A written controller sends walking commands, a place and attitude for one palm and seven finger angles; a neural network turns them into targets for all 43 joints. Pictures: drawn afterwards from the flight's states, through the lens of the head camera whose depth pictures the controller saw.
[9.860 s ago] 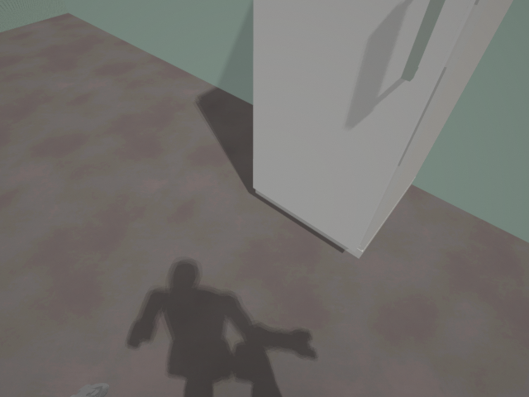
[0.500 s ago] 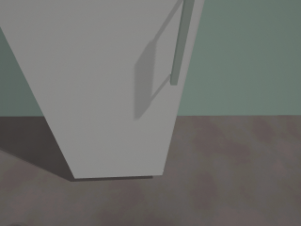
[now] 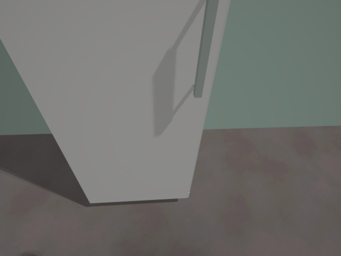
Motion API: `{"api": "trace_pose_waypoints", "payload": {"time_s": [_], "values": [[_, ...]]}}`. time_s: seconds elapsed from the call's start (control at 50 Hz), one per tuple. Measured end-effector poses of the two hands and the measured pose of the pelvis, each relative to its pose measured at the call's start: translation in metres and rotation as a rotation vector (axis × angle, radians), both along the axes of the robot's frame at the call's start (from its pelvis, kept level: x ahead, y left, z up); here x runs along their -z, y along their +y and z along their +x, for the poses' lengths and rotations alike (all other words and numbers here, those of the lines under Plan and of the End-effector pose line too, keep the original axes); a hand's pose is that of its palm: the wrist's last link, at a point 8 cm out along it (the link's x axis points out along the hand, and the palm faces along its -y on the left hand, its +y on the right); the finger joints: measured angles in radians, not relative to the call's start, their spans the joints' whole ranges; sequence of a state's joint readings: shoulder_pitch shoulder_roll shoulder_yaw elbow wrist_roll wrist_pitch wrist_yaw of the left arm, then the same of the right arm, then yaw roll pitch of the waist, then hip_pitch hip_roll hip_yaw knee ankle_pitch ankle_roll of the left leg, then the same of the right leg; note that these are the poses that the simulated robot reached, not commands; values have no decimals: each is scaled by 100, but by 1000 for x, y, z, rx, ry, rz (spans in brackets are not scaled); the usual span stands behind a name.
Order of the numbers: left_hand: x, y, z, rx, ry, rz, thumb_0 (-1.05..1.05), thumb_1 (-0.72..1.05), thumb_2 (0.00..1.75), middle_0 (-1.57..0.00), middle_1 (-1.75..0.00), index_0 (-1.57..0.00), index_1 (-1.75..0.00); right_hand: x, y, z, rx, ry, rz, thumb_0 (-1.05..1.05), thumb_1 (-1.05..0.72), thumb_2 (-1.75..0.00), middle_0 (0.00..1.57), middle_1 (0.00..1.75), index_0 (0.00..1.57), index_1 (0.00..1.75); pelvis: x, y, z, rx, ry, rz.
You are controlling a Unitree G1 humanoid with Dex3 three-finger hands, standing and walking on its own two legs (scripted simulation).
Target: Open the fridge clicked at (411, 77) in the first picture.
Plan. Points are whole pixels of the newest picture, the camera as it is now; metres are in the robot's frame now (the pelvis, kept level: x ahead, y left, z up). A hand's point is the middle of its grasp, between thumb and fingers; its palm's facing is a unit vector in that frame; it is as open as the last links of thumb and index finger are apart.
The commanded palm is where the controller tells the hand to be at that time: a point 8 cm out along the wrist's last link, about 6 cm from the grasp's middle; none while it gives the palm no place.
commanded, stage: come to a stop and stand still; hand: right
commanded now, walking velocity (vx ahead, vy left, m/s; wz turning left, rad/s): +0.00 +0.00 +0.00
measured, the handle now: (202, 49) +0.56 -0.04 +0.24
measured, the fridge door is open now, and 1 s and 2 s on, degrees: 0 0 0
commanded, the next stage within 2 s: look again from close up in 0.66 s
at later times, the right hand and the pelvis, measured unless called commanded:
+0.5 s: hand out of the picture +0.08 -0.18 -0.16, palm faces +0.02 +0.97 -0.26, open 7.4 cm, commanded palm none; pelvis +0.04 +0.02 +0.01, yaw -1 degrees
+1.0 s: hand out of the picture +0.12 -0.20 -0.15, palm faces +0.02 +0.95 -0.30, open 7.4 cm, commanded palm none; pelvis +0.05 +0.03 +0.01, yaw -2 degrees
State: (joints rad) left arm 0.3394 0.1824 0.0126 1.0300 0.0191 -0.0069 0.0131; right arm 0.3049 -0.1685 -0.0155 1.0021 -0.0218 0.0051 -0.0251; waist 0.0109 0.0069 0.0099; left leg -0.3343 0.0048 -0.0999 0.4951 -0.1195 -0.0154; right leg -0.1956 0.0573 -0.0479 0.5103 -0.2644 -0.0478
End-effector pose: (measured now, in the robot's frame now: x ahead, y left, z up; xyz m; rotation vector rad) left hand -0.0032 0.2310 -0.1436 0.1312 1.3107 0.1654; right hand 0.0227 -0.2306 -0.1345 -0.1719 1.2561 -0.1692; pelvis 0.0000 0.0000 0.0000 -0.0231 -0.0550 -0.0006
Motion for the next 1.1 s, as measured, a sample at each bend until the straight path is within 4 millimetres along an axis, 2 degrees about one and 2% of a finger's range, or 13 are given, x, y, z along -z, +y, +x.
{"api": "trace_pose_waypoints", "payload": {"time_s": [0.14, 0.3, 0.66, 0.84, 1.1], "values": [[0, 7, 15, 13, 5, -2, 0, 91, 90, -20, -30, -20, -30, -4, 2, 9, 7, 13, -14, 0, -91, -90, 20, 30, 20, 30, -2, 6, 12, 7, 11, 1], [-6, 24, 39, 32, 2, 24, 0, 91, 90, -20, -30, -20, -30, -6, 5, 21, 7, 30, -20, 0, -91, -90, 20, 30, 20, 30, -5, 14, 26, 13, 18, 6], [-18, 57, 90, 84, -49, 84, 0, 91, 90, -20, -30, -20, -30, -17, -7, 76, -24, -51, -64, 0, -90, -90, 20, 30, 20, 30, -8, 24, 42, 24, 10, 12], [-21, 64, 99, 100, -47, 93, 0, 91, 90, -20, -30, -20, -30, -23, -14, 87, -31, -64, -85, 0, -90, -90, 20, 30, 20, 30, -10, 26, 45, 28, 12, 14], [-22, 66, 98, 108, -7, 99, 0, 91, 90, -20, -30, -20, -30, -20, -16, 82, -25, -24, -82, 0, -90, -90, 20, 30, 20, 30, -11, 26, 52, 32, 20, 17]]}}
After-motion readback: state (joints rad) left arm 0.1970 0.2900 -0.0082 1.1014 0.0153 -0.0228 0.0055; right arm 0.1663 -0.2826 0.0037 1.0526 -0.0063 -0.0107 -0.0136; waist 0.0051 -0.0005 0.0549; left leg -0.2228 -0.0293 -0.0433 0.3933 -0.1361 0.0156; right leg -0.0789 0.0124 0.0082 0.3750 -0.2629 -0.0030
